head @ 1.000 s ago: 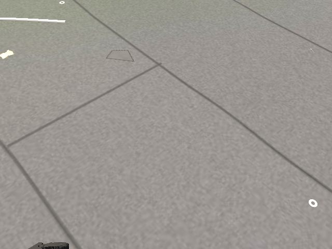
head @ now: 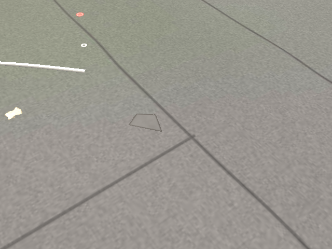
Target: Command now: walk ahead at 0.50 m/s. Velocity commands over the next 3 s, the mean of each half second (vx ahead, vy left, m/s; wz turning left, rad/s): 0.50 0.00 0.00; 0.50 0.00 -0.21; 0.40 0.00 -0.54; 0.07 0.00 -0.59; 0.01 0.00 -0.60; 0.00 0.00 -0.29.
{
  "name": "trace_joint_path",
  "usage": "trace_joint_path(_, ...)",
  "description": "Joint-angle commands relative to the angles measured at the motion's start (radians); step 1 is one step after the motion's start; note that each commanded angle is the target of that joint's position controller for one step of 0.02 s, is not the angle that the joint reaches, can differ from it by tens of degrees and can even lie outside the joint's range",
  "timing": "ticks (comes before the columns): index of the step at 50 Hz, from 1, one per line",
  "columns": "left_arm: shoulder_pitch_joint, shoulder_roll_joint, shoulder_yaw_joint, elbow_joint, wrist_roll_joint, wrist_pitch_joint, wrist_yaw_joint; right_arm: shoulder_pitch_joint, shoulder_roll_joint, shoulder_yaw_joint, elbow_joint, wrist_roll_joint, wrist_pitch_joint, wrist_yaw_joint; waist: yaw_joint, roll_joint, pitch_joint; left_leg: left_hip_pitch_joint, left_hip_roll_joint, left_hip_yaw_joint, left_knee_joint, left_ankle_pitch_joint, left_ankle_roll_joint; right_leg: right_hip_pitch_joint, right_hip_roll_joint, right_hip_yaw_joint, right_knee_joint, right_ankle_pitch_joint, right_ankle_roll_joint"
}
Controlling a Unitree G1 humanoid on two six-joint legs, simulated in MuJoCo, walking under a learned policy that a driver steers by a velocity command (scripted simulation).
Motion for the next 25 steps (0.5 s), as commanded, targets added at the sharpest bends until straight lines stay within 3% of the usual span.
trace_joint_path(1, -0.004, 0.032, 0.009, -0.057, 0.005, -0.002, 0.001, -0.024, -0.142, -0.029, -0.047, 0.004, -0.012, -0.015, 0.032, 0.101, 0.023, 0.026, 0.271, -0.189, -0.156, 0.246, 0.163, -0.075, -0.027, 0.016, -0.118, 0.150, 0.016)
trace_joint_path(5, -0.141, 0.009, -0.001, -0.094, -0.001, -0.012, -0.013, 0.040, -0.159, -0.027, -0.014, 0.013, -0.002, -0.025, -0.017, 0.103, 0.049, 0.064, 0.251, -0.135, -0.157, 0.208, 0.129, -0.042, 0.007, -0.016, -0.334, 0.293, 0.008)
trace_joint_path(10, -0.272, 0.014, -0.006, -0.154, -0.013, -0.025, -0.042, 0.115, -0.173, -0.030, 0.035, 0.018, 0.021, -0.030, -0.056, 0.111, 0.087, 0.208, 0.310, -0.155, -0.092, 0.206, 0.122, -0.070, 0.036, -0.029, -0.459, 0.216, -0.018)
trace_joint_path(13, -0.234, 0.042, 0.002, -0.159, -0.012, -0.035, -0.054, 0.095, -0.191, -0.036, 0.043, 0.021, 0.033, -0.036, -0.013, 0.138, 0.057, 0.253, 0.331, -0.157, -0.010, 0.357, 0.095, 0.039, 0.069, -0.051, -0.507, 0.115, -0.058)
trace_joint_path(14, -0.160, 0.063, 0.013, -0.141, -0.009, -0.036, -0.053, 0.070, -0.200, -0.038, 0.039, 0.022, 0.037, -0.037, 0.035, 0.147, 0.012, 0.243, 0.311, -0.135, 0.071, 0.518, 0.079, 0.163, 0.102, -0.080, -0.529, 0.108, -0.077)
trace_joint_path(15, -0.009, 0.105, 0.037, -0.093, -0.006, -0.036, -0.045, 0.057, -0.185, -0.032, 0.034, 0.018, 0.041, -0.037, 0.106, 0.130, -0.082, 0.195, 0.259, -0.095, 0.239, 0.624, 0.055, 0.378, 0.124, -0.097, -0.542, 0.137, -0.107)
trace_joint_path(16, 0.184, 0.178, 0.059, -0.054, 0.005, -0.034, -0.034, 0.053, -0.153, -0.016, 0.007, 0.001, 0.037, -0.038, 0.172, 0.043, -0.231, -0.007, 0.201, -0.049, 0.531, 0.414, 0.019, 0.698, -0.035, 0.074, -0.502, 0.204, -0.172)
trace_joint_path(17, 0.250, 0.256, 0.076, -0.034, 0.011, -0.027, -0.035, 0.184, -0.018, 0.024, 0.002, 0.002, 0.014, -0.028, 0.119, -0.228, -0.364, -0.425, 0.018, -0.035, 0.899, -0.225, -0.049, 1.057, -0.267, 0.542, -0.594, 0.040, -0.333)
trace_joint_path(18, 0.257, 0.158, 0.051, -0.035, 0.001, -0.023, -0.035, 0.150, -0.108, 0.004, 0.020, 0.020, -0.009, -0.020, 0.149, -0.171, -0.379, -0.543, 0.044, -0.170, 1.034, -0.411, -0.041, 1.059, -0.278, 0.677, -0.688, -0.062, -0.329)
trace_joint_path(19, 0.175, 0.122, 0.037, -0.046, -0.001, -0.023, -0.031, 0.051, -0.169, -0.014, -0.012, 0.043, -0.021, -0.017, 0.139, -0.112, -0.214, -0.610, 0.096, -0.157, 1.058, -0.342, -0.029, 0.923, -0.243, 0.527, -0.707, -0.041, -0.280)
trace_joint_path(20, 0.101, 0.102, 0.029, -0.060, 0.001, -0.021, -0.030, -0.013, -0.161, -0.012, -0.027, 0.042, -0.023, -0.021, 0.110, -0.026, -0.130, -0.581, 0.147, -0.127, 1.013, -0.252, -0.029, 0.772, -0.202, 0.401, -0.729, 0.042, -0.255)
trace_joint_path(21, 0.051, 0.078, 0.023, -0.062, 0.007, -0.022, -0.034, -0.046, -0.147, -0.016, -0.035, 0.025, -0.018, -0.026, 0.080, 0.013, -0.063, -0.542, 0.175, -0.115, 0.948, -0.199, -0.035, 0.642, -0.164, 0.319, -0.764, 0.124, -0.242)
trace_joint_path(23, 0.020, 0.052, 0.016, -0.058, 0.014, -0.032, -0.040, -0.007, -0.112, -0.018, -0.025, 0.018, 0.008, -0.030, 0.026, -0.018, -0.041, -0.437, 0.206, -0.120, 0.872, -0.143, -0.041, 0.520, -0.118, 0.231, -0.827, 0.173, -0.230)
trace_joint_path(25, 0.034, 0.069, 0.022, -0.039, 0.008, -0.042, -0.040, -0.004, -0.086, -0.016, -0.024, 0.013, 0.027, -0.034, 0.011, -0.016, -0.020, -0.433, 0.213, -0.109, 0.813, -0.109, -0.055, 0.473, -0.109, 0.174, -0.866, 0.222, -0.245)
